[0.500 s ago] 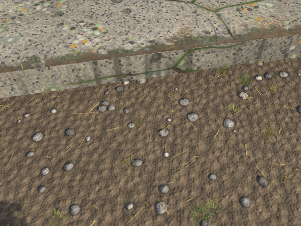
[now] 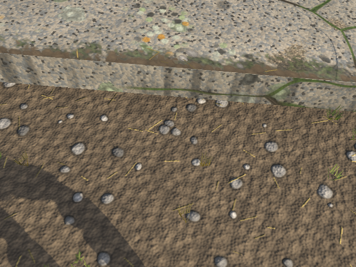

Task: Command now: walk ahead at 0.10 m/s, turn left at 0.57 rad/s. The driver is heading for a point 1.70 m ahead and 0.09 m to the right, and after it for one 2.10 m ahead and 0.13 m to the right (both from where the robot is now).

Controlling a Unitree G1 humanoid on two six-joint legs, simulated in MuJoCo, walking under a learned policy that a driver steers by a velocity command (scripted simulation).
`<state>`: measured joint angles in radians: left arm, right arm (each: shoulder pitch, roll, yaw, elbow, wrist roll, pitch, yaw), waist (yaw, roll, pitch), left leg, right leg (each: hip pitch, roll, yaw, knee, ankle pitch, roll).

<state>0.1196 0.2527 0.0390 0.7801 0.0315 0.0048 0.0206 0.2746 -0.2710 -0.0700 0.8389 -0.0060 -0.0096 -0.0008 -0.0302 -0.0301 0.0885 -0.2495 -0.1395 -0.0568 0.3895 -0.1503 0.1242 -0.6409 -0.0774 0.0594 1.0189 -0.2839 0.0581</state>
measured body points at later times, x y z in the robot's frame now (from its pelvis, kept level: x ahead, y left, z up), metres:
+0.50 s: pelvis +0.06 -0.06 +0.00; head +0.09 -0.08 +0.45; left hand +0.14 +0.21 -0.11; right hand +0.18 -0.31 -0.14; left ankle +0.00 +0.07 -0.71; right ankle +0.09 -0.15 -0.74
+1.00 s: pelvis +0.04 -0.04 +0.00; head +0.04 -0.04 +0.45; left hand +0.04 +0.22 -0.15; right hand +0.10 -0.28 -0.15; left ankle +0.00 +0.07 -0.74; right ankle +0.09 -0.15 -0.74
